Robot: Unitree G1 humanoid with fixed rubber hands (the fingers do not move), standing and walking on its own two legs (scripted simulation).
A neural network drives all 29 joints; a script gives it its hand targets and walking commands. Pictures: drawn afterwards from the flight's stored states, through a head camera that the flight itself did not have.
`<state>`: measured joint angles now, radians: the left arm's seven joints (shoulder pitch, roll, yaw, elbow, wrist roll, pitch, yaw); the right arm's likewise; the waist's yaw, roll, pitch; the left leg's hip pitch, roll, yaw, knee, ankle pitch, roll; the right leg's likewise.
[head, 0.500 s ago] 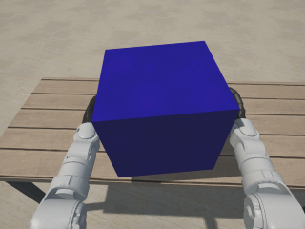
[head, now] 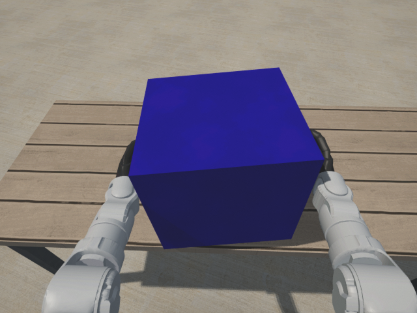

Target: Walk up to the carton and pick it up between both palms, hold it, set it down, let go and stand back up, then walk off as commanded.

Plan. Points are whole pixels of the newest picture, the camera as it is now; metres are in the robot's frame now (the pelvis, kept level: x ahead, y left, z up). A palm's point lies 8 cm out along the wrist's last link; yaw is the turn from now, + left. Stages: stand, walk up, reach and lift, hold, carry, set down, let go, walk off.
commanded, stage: set down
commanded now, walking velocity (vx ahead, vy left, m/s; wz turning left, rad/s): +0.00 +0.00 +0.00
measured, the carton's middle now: (220, 160) +0.46 +0.01 +0.02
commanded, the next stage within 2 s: none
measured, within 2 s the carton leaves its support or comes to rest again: rests again in 0.96 s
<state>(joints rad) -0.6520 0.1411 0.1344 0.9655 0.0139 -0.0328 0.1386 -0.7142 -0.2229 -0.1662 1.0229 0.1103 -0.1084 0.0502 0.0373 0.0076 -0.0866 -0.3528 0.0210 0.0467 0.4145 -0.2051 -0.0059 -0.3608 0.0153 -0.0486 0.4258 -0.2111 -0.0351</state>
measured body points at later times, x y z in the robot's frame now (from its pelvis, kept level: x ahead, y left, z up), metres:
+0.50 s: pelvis +0.01 +0.00 +0.00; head +0.07 -0.01 +0.45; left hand +0.41 +0.20 +0.03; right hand +0.44 -0.19 +0.05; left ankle -0.01 +0.12 -0.74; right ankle -0.01 -0.09 -0.74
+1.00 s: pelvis +0.02 +0.00 +0.00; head +0.08 -0.01 +0.44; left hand +0.42 +0.20 +0.03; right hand +0.44 -0.19 +0.03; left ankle -0.01 +0.12 -0.74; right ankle -0.01 -0.09 -0.74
